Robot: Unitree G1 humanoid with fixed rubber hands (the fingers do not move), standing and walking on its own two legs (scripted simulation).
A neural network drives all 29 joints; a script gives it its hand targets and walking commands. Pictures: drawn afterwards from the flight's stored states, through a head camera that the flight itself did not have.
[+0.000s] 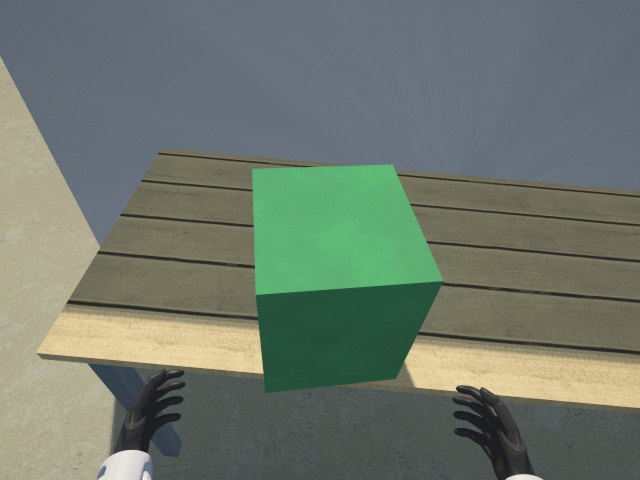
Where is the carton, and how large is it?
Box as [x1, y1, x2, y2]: [252, 165, 442, 392]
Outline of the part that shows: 392,165 252,169 255,286 265,392 390,379 396,377 442,283 442,278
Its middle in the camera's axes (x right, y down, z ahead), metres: +0.02 +0.06 +0.56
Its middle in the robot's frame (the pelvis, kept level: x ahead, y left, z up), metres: +0.38 +0.02 +0.02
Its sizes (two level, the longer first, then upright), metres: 0.210 0.200 0.250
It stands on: a table, 0.68 m high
